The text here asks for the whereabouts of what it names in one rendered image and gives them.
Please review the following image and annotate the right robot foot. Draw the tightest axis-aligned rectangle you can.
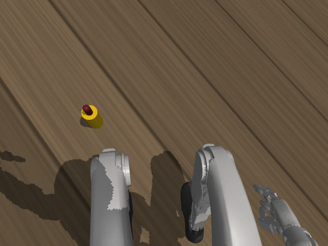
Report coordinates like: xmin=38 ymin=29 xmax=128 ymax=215
xmin=180 ymin=182 xmax=203 ymax=243

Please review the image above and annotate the bottle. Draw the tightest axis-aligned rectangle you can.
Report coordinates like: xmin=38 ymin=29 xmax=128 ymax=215
xmin=81 ymin=105 xmax=103 ymax=129

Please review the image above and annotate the right robot hand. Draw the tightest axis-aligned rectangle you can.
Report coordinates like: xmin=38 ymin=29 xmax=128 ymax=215
xmin=253 ymin=184 xmax=301 ymax=236

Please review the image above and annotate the right robot arm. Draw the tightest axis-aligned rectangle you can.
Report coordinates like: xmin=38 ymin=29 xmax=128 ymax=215
xmin=282 ymin=227 xmax=319 ymax=246

